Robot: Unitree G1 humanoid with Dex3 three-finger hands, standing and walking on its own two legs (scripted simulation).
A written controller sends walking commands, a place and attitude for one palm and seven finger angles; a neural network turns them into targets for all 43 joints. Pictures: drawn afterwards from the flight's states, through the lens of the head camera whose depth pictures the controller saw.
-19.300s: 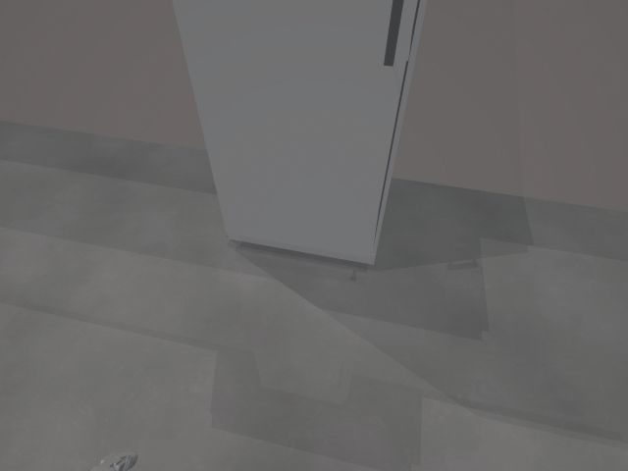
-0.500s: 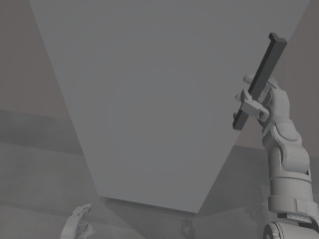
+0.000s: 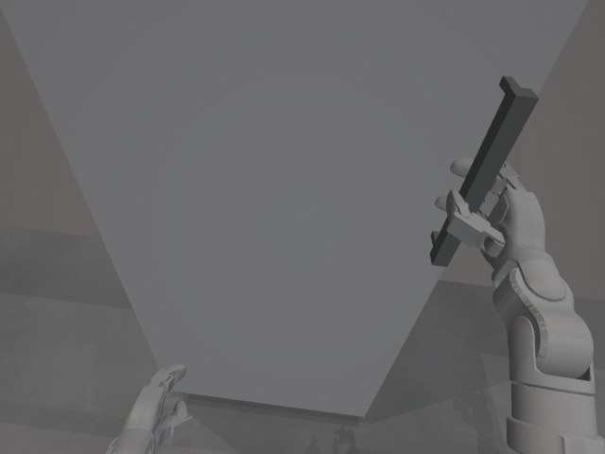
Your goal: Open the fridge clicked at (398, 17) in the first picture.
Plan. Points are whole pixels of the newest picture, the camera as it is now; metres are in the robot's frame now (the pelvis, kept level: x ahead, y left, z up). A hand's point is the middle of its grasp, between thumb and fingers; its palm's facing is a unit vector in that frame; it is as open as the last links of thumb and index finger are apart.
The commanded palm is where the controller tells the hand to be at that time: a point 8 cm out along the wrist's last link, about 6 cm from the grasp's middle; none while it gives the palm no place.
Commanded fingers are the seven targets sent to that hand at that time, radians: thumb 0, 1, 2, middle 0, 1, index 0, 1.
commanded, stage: pull the door a little, standing still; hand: right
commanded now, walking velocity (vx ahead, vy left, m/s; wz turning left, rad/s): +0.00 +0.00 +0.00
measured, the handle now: (469, 183) +0.40 -0.18 +0.21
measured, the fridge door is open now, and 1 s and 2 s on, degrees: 0 0 0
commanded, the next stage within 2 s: walk backward, drawing the door open in 0.22 s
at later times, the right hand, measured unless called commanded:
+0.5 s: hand (460, 219) +0.35 -0.16 +0.20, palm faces +0.04 +0.98 -0.20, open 6.5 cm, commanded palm +0.32 -0.21 +0.18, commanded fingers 0.00 -0.90 -0.90 0.45 1.40 0.45 1.40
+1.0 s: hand (455, 212) +0.37 -0.16 +0.19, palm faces +0.43 +0.85 -0.32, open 7.1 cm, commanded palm +0.32 -0.20 +0.18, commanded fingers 0.00 -0.90 -0.90 0.45 1.40 0.45 1.40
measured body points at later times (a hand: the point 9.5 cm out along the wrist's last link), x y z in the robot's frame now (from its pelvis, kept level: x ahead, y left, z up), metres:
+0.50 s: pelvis +0.11 -0.01 +0.03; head +0.13 -0.01 +0.47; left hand +0.27 +0.22 -0.06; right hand +0.34 -0.21 +0.21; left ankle -0.05 +0.10 -0.68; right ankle -0.02 -0.14 -0.69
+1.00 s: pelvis +0.12 +0.06 -0.04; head +0.13 +0.07 +0.41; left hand +0.30 +0.29 -0.12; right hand +0.34 -0.20 +0.21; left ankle +0.31 +0.03 -0.73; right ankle +0.20 -0.05 -0.74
